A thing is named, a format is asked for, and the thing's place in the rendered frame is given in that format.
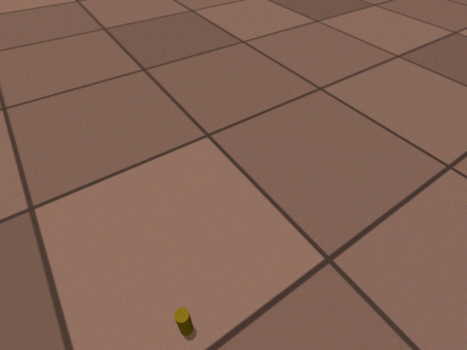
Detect can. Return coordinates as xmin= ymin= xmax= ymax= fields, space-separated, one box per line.
xmin=174 ymin=307 xmax=193 ymax=336

